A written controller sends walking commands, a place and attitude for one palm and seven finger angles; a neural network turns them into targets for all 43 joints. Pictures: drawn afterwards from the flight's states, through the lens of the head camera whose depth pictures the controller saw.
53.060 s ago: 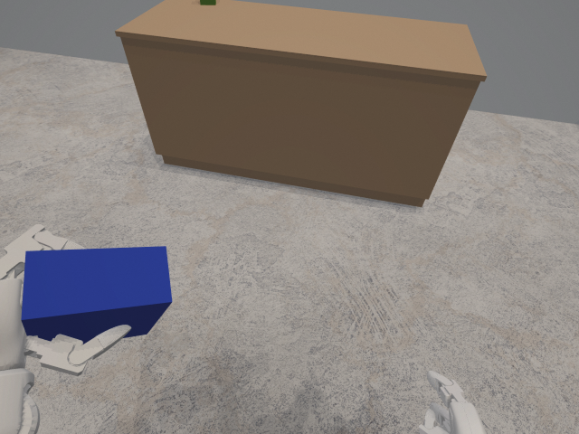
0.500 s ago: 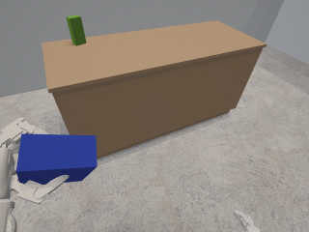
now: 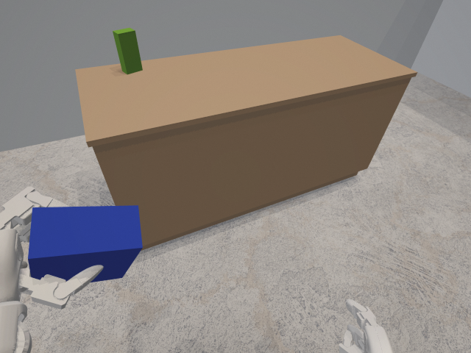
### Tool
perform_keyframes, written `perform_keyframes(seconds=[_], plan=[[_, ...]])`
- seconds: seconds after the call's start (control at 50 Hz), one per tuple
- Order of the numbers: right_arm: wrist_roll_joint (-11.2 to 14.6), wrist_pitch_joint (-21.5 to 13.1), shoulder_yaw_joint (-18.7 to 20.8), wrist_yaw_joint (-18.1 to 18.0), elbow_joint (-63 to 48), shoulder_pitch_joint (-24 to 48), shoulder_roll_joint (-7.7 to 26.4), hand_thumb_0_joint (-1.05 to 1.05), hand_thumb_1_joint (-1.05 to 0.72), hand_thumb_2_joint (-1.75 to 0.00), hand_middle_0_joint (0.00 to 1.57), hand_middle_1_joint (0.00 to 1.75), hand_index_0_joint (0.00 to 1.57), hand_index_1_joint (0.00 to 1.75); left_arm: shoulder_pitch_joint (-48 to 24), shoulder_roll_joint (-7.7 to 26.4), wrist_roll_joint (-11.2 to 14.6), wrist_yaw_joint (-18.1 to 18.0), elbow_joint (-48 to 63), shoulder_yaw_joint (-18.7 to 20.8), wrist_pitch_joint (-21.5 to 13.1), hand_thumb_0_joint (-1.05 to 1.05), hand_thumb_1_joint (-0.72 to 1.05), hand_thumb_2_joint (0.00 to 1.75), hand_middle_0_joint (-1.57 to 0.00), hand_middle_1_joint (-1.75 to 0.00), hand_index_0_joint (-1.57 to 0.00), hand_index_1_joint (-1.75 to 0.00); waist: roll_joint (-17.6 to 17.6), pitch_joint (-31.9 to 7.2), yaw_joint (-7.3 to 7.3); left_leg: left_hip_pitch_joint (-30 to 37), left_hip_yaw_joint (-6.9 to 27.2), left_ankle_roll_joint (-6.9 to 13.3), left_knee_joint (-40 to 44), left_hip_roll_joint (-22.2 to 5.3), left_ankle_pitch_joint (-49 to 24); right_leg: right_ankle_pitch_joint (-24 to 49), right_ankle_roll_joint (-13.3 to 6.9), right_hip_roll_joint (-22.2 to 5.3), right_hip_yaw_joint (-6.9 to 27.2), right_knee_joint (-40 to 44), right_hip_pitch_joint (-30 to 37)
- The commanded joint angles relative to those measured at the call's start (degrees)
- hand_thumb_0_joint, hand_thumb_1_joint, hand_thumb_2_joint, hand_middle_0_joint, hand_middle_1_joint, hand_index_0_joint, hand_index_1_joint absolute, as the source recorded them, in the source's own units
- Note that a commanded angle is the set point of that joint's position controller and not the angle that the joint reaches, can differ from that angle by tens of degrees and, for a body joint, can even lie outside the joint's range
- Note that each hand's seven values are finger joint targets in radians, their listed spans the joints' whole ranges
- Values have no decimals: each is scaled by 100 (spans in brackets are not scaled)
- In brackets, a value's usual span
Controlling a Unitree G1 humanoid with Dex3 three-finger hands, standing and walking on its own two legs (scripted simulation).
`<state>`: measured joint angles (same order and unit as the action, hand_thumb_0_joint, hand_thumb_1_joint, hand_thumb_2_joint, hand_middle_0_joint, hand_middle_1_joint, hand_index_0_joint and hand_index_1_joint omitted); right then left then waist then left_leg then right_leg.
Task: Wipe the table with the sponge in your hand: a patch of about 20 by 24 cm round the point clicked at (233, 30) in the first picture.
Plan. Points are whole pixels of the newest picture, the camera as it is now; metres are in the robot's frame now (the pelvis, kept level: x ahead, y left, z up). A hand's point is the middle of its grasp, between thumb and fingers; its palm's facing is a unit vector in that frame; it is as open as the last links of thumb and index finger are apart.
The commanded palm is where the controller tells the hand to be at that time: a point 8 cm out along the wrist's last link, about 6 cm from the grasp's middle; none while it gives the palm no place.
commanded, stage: stop stepping back and stand still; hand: left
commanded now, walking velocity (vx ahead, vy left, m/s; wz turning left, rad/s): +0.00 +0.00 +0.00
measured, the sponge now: (100, 247) +0.23 +0.21 +0.13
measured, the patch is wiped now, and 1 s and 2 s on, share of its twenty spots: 1.00 1.00 1.00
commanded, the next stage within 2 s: stand and wait in 0.32 s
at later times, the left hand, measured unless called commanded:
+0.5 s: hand (63, 232) +0.23 +0.25 +0.16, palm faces +0.41 -0.86 -0.32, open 10.0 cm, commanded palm +0.18 +0.29 +0.18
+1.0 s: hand (65, 236) +0.23 +0.25 +0.15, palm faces +0.40 -0.85 -0.34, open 10.0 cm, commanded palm +0.18 +0.28 +0.18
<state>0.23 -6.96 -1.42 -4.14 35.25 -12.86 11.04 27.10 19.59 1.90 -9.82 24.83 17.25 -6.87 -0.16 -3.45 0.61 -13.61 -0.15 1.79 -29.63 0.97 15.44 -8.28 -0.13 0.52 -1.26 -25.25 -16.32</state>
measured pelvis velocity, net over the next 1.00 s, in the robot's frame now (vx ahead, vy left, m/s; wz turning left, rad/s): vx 0.02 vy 0.00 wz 0.00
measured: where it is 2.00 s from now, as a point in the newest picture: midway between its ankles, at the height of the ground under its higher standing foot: outside the picture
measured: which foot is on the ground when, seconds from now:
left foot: down 0.00-1.00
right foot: down 0.00-1.00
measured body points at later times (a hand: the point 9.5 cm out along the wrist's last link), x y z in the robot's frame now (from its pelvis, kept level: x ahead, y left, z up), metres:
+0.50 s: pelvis +0.02 +0.01 +0.00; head +0.00 +0.02 +0.45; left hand +0.20 +0.29 +0.17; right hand +0.20 -0.22 -0.06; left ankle +0.00 +0.10 -0.74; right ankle +0.06 -0.12 -0.74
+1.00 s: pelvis +0.02 +0.00 +0.00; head +0.00 +0.01 +0.45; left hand +0.20 +0.29 +0.17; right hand +0.19 -0.23 -0.07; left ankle +0.00 +0.10 -0.74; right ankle +0.06 -0.12 -0.74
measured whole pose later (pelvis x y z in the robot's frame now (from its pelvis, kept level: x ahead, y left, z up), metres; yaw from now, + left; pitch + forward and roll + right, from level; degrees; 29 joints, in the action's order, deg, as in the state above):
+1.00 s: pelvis +0.02 +0.00 +0.00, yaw +0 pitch +0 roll -1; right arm 0.2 -4.0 -1.0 -4.4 34.9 -12.0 12.1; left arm 27.6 19.0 2.4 -9.6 24.7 16.3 -6.6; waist 0.8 -3.4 0.1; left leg -11.8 -0.4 2.0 -27.7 1.1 15.9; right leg -8.9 0.3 0.4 -0.9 -23.6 -14.7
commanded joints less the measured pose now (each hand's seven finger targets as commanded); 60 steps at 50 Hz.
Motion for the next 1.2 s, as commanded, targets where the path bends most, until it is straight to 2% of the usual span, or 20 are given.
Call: perform_keyframes(seconds=[0.0,0.08,0.12,0.16,0.3,0.32,0.42,0.46,0.66,0.8,0.96,1.04,1.18], plan=[[26,-278,297,-32,-918,787,764,0,-90,-90,20,30,20,30,-551,861,64,-62,1476,501,-421,0,10,130,-120,-160,-120,-160,277,-318,-48,-391,698,54,802,-605,-371,172,-86,-447,660,366,734],[36,-254,290,-35,-928,822,769,0,-90,-90,20,30,20,30,-526,883,79,-84,1632,507,-414,0,10,130,-120,-160,-120,-160,601,-455,-75,-192,727,8,845,-689,-1093,710,-52,-374,446,91,873],[43,-231,297,-46,-950,848,779,0,-90,-90,20,30,20,30,-443,919,97,-83,1569,553,-393,0,10,130,-120,-160,-120,-160,556,-454,-72,-154,709,-8,791,-686,-1269,834,-49,-390,432,101,884],[45,-174,293,-44,-932,835,762,0,-90,-90,20,30,20,30,-457,853,118,-69,1413,519,-375,0,10,130,-120,-160,-120,-160,291,-388,-73,-213,679,-24,771,-677,-1213,850,-46,-396,476,161,901],[47,-77,283,-54,-965,885,772,0,-90,-90,20,30,20,30,-632,825,110,-56,1452,456,-379,0,10,130,-120,-160,-120,-160,444,-356,-74,-203,654,-45,885,-675,-929,662,-40,-370,475,182,838],[46,-80,286,-58,-996,907,792,0,-90,-90,20,30,20,30,-601,849,105,-57,1439,475,-367,0,10,130,-120,-160,-120,-160,558,-324,-79,-219,679,-44,903,-673,-942,652,-52,-374,473,177,809],[43,-48,288,-64,-1007,904,790,0,-90,-90,20,30,20,30,-486,889,109,-63,1492,527,-363,0,10,130,-120,-160,-120,-160,475,-464,-84,-189,669,-64,853,-676,-1166,797,-45,-382,430,124,923],[36,-24,274,-65,-988,887,765,0,-90,-90,20,30,20,30,-441,872,123,-59,1363,527,-351,0,10,130,-120,-160,-120,-160,271,-426,-86,-245,652,-61,825,-667,-1092,780,-45,-399,480,188,927],[25,11,270,-81,-983,899,777,0,-90,-90,20,30,20,30,-574,876,104,-58,1293,501,-362,0,10,130,-120,-160,-120,-160,326,-288,-76,-332,629,-35,877,-595,-566,366,-67,-431,588,383,788],[23,-2,294,-81,-978,886,787,0,-90,-90,20,30,20,30,-513,899,100,-66,1389,536,-384,0,10,130,-120,-160,-120,-160,362,-409,-80,-246,604,-43,855,-596,-675,450,-68,-438,579,358,845],[26,0,296,-85,-978,877,795,0,-90,-90,20,30,20,30,-504,875,96,-59,1306,515,-379,0,10,130,-120,-160,-120,-160,322,-354,-75,-261,603,-46,872,-590,-636,408,-66,-425,593,380,800],[19,13,281,-89,-974,905,775,0,-90,-90,20,30,20,30,-548,863,91,-50,1220,491,-358,0,10,130,-120,-160,-120,-160,263,-232,-76,-344,598,-33,921,-579,-361,161,-59,-432,637,480,711],[9,14,296,-86,-980,880,775,0,-90,-90,20,30,20,30,-521,896,89,-58,1273,533,-360,0,10,130,-120,-160,-120,-160,272,-396,-72,-224,545,-27,834,-542,-465,250,-85,-461,700,531,778]])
